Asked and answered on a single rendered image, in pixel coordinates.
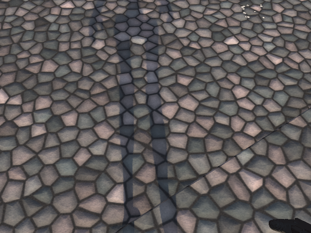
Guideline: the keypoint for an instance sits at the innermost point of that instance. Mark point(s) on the robot right hand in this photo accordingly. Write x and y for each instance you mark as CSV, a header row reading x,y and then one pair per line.
x,y
290,225

